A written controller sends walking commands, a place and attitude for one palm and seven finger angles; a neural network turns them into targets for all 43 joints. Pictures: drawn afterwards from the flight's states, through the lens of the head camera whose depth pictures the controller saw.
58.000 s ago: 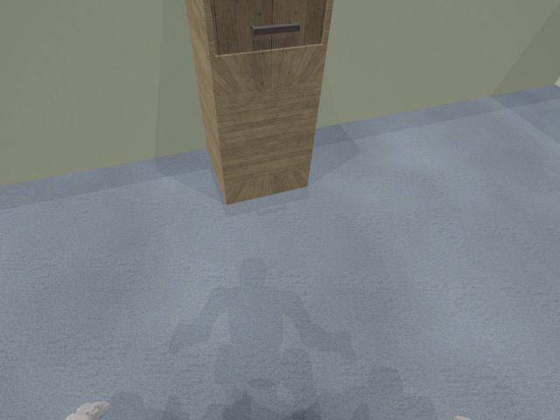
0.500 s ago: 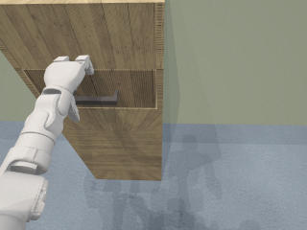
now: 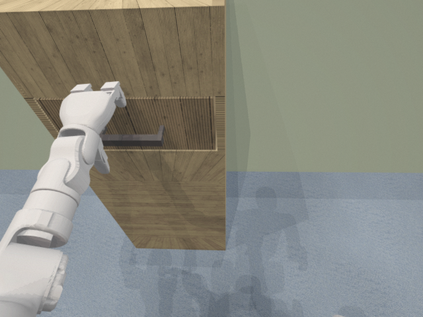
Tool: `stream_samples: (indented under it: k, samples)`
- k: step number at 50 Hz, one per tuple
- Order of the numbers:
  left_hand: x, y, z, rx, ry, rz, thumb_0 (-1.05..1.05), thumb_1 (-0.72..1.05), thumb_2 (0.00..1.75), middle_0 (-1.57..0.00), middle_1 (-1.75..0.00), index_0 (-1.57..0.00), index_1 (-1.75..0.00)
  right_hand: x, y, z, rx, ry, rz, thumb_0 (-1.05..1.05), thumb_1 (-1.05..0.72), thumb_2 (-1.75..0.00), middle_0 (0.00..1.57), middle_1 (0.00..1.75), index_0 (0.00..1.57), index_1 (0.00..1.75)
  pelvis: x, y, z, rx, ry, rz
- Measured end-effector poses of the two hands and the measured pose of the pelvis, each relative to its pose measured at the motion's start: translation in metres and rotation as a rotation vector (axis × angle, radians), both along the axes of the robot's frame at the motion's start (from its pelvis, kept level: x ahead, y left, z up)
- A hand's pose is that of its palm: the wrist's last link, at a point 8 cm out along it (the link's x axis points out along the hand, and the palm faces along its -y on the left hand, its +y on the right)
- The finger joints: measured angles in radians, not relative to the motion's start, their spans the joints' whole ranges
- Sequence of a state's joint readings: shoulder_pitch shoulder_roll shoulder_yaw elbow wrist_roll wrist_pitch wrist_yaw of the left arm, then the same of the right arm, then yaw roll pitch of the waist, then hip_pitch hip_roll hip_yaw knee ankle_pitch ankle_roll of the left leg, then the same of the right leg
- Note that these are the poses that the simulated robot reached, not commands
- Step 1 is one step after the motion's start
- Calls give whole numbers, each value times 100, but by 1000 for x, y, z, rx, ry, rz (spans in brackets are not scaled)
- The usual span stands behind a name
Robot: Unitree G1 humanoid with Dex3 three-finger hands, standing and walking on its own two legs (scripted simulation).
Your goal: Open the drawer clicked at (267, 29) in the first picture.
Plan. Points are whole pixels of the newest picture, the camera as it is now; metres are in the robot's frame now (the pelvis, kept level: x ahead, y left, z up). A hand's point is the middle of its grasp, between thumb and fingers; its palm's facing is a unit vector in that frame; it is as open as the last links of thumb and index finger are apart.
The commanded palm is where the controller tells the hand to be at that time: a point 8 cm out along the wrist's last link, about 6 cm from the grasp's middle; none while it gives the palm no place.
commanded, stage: re-aim the fingers above the handle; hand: left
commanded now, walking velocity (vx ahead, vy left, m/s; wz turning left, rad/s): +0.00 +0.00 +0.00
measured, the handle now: (130, 134) +0.49 +0.22 +0.06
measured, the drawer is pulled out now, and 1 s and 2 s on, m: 0.00 0.00 0.00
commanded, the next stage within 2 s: lower the fingers behind the handle in 0.96 s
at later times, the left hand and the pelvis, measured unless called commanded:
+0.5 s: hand (91, 148) +0.39 +0.26 +0.12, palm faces -0.08 -0.01 -1.00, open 13.9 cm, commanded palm +0.38 +0.22 +0.17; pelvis +0.00 -0.01 +0.00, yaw +2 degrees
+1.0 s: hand (98, 161) +0.38 +0.25 +0.09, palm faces -0.14 -0.07 -0.99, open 13.8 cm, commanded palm +0.38 +0.23 +0.17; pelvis +0.01 -0.02 +0.01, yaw +0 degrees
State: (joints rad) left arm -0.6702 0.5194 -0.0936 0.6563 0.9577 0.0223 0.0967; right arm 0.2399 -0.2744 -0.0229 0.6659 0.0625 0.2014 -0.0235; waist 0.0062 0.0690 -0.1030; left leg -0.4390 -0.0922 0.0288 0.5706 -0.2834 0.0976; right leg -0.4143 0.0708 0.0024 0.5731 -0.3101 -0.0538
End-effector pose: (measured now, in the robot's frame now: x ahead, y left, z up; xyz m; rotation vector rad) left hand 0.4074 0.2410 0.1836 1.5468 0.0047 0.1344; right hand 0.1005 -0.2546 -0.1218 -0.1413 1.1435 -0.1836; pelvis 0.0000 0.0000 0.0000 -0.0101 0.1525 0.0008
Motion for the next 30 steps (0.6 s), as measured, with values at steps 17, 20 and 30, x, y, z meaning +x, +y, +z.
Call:
stream_samples:
  k: [17, 20, 30]
  samples:
    - [-37, -9, -2, 4, -48, -78, 0, -49, 30, -32, -121, -32, -120, 49, 8, 14, 1, -124, 68, 1, -91, -90, 20, 30, 20, 29, 0, -8, 2, 5, -52, 3]
    - [-30, 17, 6, 30, -13, 73, 0, -49, 30, -32, -121, -32, -120, 53, 10, 13, 13, -124, 80, 1, -91, -90, 20, 30, 20, 29, -1, -10, 3, 7, -44, 11]
    - [-28, -52, -41, -38, 228, -207, 0, -49, 30, -31, -120, -31, -120, 45, 2, 15, -33, -107, 86, 1, -91, -90, 20, 30, 20, 30, 4, -10, 2, 6, -48, 36]
